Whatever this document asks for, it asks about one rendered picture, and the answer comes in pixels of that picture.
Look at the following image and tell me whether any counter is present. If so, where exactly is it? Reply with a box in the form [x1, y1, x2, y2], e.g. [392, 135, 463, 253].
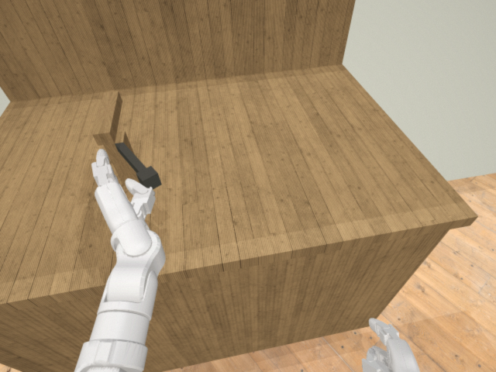
[0, 0, 478, 372]

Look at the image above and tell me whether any tap lever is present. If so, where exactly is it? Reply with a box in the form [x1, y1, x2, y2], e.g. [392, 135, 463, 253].
[115, 143, 162, 189]

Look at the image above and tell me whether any robot left forearm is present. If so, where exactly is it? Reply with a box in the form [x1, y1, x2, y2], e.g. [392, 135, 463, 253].
[74, 219, 166, 372]

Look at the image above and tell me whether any right robot hand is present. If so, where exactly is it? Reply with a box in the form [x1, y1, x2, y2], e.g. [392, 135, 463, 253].
[362, 318, 420, 372]

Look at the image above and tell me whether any left robot hand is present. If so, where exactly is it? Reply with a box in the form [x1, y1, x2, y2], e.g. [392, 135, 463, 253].
[91, 149, 156, 234]

